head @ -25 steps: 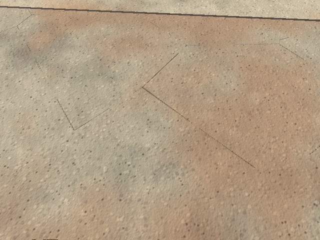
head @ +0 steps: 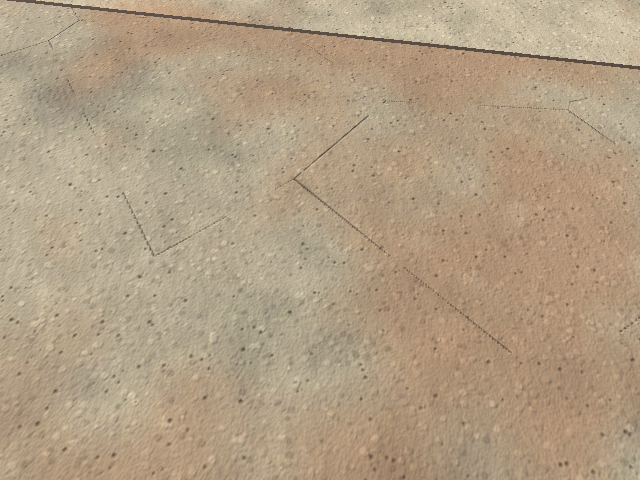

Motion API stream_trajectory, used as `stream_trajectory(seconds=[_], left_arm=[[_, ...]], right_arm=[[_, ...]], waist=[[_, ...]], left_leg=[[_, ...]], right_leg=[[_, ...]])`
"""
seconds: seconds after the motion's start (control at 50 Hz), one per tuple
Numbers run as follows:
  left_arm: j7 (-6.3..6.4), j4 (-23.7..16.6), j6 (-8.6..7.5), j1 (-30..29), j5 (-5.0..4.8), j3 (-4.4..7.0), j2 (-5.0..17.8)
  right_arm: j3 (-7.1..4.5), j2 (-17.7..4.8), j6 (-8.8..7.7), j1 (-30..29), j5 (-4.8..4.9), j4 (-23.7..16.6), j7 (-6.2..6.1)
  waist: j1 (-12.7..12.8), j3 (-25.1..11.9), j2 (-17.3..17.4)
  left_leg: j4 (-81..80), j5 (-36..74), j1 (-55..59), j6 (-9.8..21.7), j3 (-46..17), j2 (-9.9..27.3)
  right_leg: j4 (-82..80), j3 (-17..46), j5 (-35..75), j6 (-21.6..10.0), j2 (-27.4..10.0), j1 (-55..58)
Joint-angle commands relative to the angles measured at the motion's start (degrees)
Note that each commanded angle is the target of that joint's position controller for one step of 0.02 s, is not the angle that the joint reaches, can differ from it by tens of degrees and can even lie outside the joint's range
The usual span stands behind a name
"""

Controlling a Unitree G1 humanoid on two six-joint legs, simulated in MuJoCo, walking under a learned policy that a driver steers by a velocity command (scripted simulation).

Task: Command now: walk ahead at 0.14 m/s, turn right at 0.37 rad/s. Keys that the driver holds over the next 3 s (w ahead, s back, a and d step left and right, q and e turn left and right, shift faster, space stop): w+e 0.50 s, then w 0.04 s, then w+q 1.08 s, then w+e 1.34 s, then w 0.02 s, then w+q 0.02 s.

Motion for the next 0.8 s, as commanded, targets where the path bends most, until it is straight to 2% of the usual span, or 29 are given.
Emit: stream_trajectory(seconds=[0.02, 0.06, 0.1, 0.14, 0.16, 0.18, 0.2, 0.22, 0.24, 0.26, 0.28, 0.3, 0.32, 0.38, 0.44, 0.48, 0.54, 0.58, 0.6, 0.62, 0.64, 0.66, 0.68, 0.7, 0.72, 0.74, 0.76, 0.78, 0.8], left_arm=[[-0.29, -6.4, -0.32, -5.6, -0.3, 0.83, 3.3], [-1.29, -7.4, -0.86, -6.8, -0.23, 0.38, 2.7], [-2.15, -7.5, -1.35, -5.7, -0.12, 0.33, 3.1], [-2.65, -6.1, -1.6, -1.6, -0.26, 0.69, 3.6], [-2.67, -4.3, -1.67, 2.6, -0.28, 0.94, 3.7], [-2.32, -2.1, -1.69, 7.8, -0.45, 1.73, 4.9], [-1.69, -0.9, -1.82, 14.0, -1.0, 3.1, 8.4], [-1.86, -2.6, -3.12, 16.5, -0.16, 4.59, 17.2], [-2.34, -3.7, -4.74, 14.2, 0.83, 3.2, 13.0], [-2.24, -4.5, -5.73, 11.0, 0.99, 2.06, 9.5], [-2.06, -5.2, -6.16, 8.7, 0.66, 1.45, 7.6], [-1.72, -5.6, -5.96, 6.9, 0.36, 1.14, 7.1], [-1.25, -6.1, -5.74, 6.3, 0.61, 0.81, 6.8], [0.03, -6.2, -5.49, 7.8, 0.64, 1.1, 7.7], [0.93, -5.5, -5.19, 9.4, 0.35, 1.43, 8.2], [1.18, -4.6, -5.0, 11.4, -0.01, 1.67, 8.5], [1.35, -3.4, -4.82, 12.6, -0.49, 1.8, 8.1], [1.42, -2.6, -4.69, 12.3, -0.05, 1.91, 7.9], [1.32, -2.5, -4.51, 12.1, 0.15, 2.02, 8.0], [1.2, -2.6, -4.31, 11.8, 0.39, 2.11, 8.2], [1.06, -2.5, -4.0, 11.6, 0.65, 1.91, 7.9], [1.05, -3.0, -3.77, 11.3, 1.07, 1.27, 6.8], [0.86, -4.1, -4.03, 16.7, 1.73, -0.14, 2.2], [0.54, -3.8, -4.97, 19.3, 0.65, -0.97, 0.8], [0.15, -5.0, -5.96, 13.4, -0.32, -0.04, 5.9], [-0.23, -6.5, -6.89, 6.2, -0.88, 0.0, 7.0], [-0.43, -7.6, -7.82, 2.0, -0.11, -0.17, 6.3], [-0.44, -7.8, -8.13, 1.0, 1.09, 0.17, 6.3], [-0.61, -7.8, -8.19, 1.8, 1.5, 0.08, 5.5]], right_arm=[[-3.09, -10.0, -1.43, 1.2, 1.03, -1.9, -0.59], [-3.46, -11.0, -1.82, 1.0, 0.95, -1.7, -0.43], [-4.11, -12.6, -2.36, 0.7, 1.44, -1.4, 0.36], [-4.4, -13.3, -2.71, -0.5, 2.35, -1.1, 1.29], [-4.24, -12.6, -2.8, -1.4, 2.55, -1.0, 1.58], [-3.62, -10.4, -2.99, -0.9, 2.09, -0.8, 1.83], [-2.4, -6.6, -3.41, -2.1, 0.72, -1.5, 2.27], [-1.45, -3.9, -4.57, -7.7, 0.02, -7.4, 2.15], [-2.28, -7.9, -6.02, -9.0, 2.05, -7.4, 2.39], [-2.77, -9.9, -7.04, -7.9, 3.11, -6.9, 3.03], [-3.08, -10.6, -7.64, -6.0, 2.25, -5.2, 3.14], [-3.3, -10.9, -8.05, -5.7, 0.79, -4.5, 3.07], [-3.46, -10.7, -8.13, -5.7, 0.05, -4.2, 3.21], [-2.84, -8.1, -7.83, -7.4, 0.09, -4.3, 3.48], [-1.83, -5.7, -7.78, -12.3, 0.51, -5.6, 3.78], [-1.46, -5.3, -7.93, -15.9, 0.98, -6.8, 4.27], [-1.49, -6.2, -8.45, -17.1, 1.32, -7.3, 4.93], [-1.73, -7.2, -8.69, -15.1, 1.38, -6.5, 5.16], [-2.0, -7.9, -8.7, -13.8, 1.4, -6.1, 5.12], [-2.55, -9.1, -8.62, -11.3, 1.34, -5.5, 4.85], [-3.47, -10.8, -8.48, -5.7, 1.22, -3.9, 4.37], [-3.98, -12.3, -8.23, 2.6, 0.84, -2.3, 4.03], [-4.8, -16.7, -8.19, 11.3, -0.31, -1.2, 3.97], [-4.54, -15.2, -8.14, 14.2, 0.9, 1.2, 4.93], [-3.35, -11.4, -8.03, 10.0, 2.39, 0.7, 5.0], [-2.9, -9.9, -7.54, 6.8, 2.0, -0.2, 4.62], [-2.66, -9.6, -7.16, 4.6, 1.18, -0.4, 4.4], [-2.31, -8.7, -7.14, 3.5, 0.6, -0.8, 4.18], [-2.14, -8.7, -7.0, 3.1, 0.27, -1.0, 3.91]], waist=[[-3.7, 0.1, 11.4], [-4.2, -0.2, 11.3], [-3.5, -0.4, 10.6], [-0.8, -0.6, 9.5], [1.2, -0.9, 8.3], [3.1, -2.1, 5.4], [5.6, -3.1, -4.5], [6.1, -2.9, -18.9], [6.2, -1.8, -10.2], [4.0, 1.8, -8.7], [2.5, 3.1, -5.3], [1.6, 3.4, -3.5], [0.9, 2.7, -3.7], [1.0, 1.5, -3.0], [2.4, 2.4, -3.6], [3.7, 3.2, -4.2], [3.7, 3.4, -4.3], [2.8, 3.1, -5.5], [2.3, 2.6, -6.2], [1.0, 0.5, -7.1], [-2.0, -3.9, -7.0], [-6.0, -10.7, -6.2], [-5.6, -21.3, 5.9], [-4.4, -24.9, 20.1], [-5.2, -15.6, 13.4], [-5.4, -8.6, 7.5], [-4.1, -3.7, 2.8], [-2.6, -2.5, 2.2], [-1.3, -2.4, 3.8]], left_leg=[[-14.4, -6.7, 7.1, 11.5, -13.1, 15.3], [-15.2, -8.2, 6.8, 10.6, -11.0, 15.0], [-15.2, -7.8, 4.1, 10.3, -8.3, 14.9], [-13.0, -9.0, 0.1, 9.7, -5.7, 14.7], [-9.5, -10.1, -3.6, 8.6, -3.5, 13.6], [-3.0, -11.1, -8.0, 6.8, -0.6, 11.5], [14.8, -10.0, -16.4, 2.8, 5.6, 7.4], [33.9, -20.0, -36.4, -1.2, 4.0, -3.6], [41.1, -19.1, -41.3, 0.0, -5.3, -0.7], [40.7, -12.8, -42.2, 1.5, -6.2, 1.6], [38.9, -7.5, -40.5, 1.9, -5.8, 3.2], [35.1, -3.3, -38.9, 1.5, -5.5, 3.9], [32.0, 0.4, -35.4, 0.9, -5.3, 4.0], [23.4, 9.1, -31.8, -1.9, -3.3, 1.5], [11.5, 16.9, -26.3, -3.4, -2.5, -1.0], [6.8, 19.5, -23.6, -3.6, -2.4, -1.9], [2.4, 21.8, -21.0, -2.3, -3.8, -1.6], [1.5, 20.3, -20.1, -0.6, -3.5, -1.0], [1.4, 17.6, -19.0, 0.5, -2.5, -1.3], [1.4, 14.4, -15.6, 2.0, -0.6, -2.7], [0.5, 13.6, -7.8, 4.0, 1.7, -4.7], [2.6, 14.4, 6.0, 7.0, -0.7, -1.8], [3.6, 9.5, 28.3, 15.7, -23.6, 11.8], [-8.1, -1.8, 35.5, 21.6, -48.0, 19.2], [-10.8, -9.5, 29.5, 19.0, -46.0, 17.7], [-11.2, -7.4, 21.0, 16.8, -37.2, 15.2], [-12.6, -1.0, 12.9, 15.9, -31.7, 12.8], [-13.5, 4.5, 8.7, 15.2, -28.2, 10.7], [-14.5, 7.6, 6.0, 15.3, -26.7, 9.3]], right_leg=[[0.5, -0.1, 2.7, 0.0, -3.3, -11.0], [-6.6, -1.6, 3.3, -1.1, -3.7, -7.1], [-13.3, -3.7, 3.5, -2.9, -3.1, -0.5], [-20.3, -6.1, 8.7, -4.7, -1.8, 7.4], [-23.8, -7.9, 11.3, -5.4, -0.1, 13.6], [-25.2, -7.8, 10.4, -6.6, 1.6, 20.9], [-30.3, 3.7, 7.2, -9.9, -4.8, 29.0], [-41.8, 39.2, -5.7, -21.7, -19.5, 33.6], [-45.8, 43.9, -11.1, -24.8, -22.7, 32.2], [-45.7, 38.8, -8.8, -22.7, -21.2, 29.8], [-44.5, 32.6, -3.3, -20.3, -18.2, 28.0], [-44.1, 27.9, 4.4, -18.5, -16.2, 26.7], [-44.4, 23.7, 10.3, -17.2, -13.9, 25.0], [-44.7, 16.9, 23.4, -16.4, -10.7, 23.4], [-44.1, 13.1, 25.5, -14.8, -8.1, 18.7], [-43.9, 13.8, 24.2, -14.4, -8.3, 16.9], [-42.5, 15.8, 24.6, -13.8, -10.4, 19.0], [-41.1, 15.2, 29.5, -13.0, -12.4, 23.2], [-39.1, 14.6, 35.3, -12.5, -12.7, 25.4], [-35.1, 13.3, 46.3, -11.9, -12.1, 27.3], [-26.8, 11.0, 57.8, -10.8, -10.0, 28.0], [-15.1, 9.1, 58.3, -9.3, -7.8, 22.6], [6.3, 7.4, 37.2, -5.9, -1.1, 4.2], [20.6, 7.5, -2.3, -3.3, 6.0, -9.2], [24.4, 9.3, -1.3, -4.1, 1.7, -15.9], [22.6, 7.8, 3.0, -4.8, -0.9, -16.5], [18.2, 6.4, 6.0, -5.0, -2.8, -15.9], [13.6, 6.2, 8.5, -4.9, -4.5, -13.6], [11.1, 5.9, 9.6, -4.4, -5.0, -11.4]])
Next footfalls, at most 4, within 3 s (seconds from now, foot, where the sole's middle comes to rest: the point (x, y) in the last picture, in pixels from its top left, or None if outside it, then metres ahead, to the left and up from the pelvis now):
0.20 right None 0.04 -0.13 -0.78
0.66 left None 0.44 -0.03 -0.78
1.12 right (478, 426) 0.61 -0.32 -0.78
1.64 left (350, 316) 0.88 -0.05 -0.78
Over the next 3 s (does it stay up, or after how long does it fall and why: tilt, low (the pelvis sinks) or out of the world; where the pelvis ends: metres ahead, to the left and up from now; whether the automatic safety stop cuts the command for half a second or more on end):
stays up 1.49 -0.14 0.00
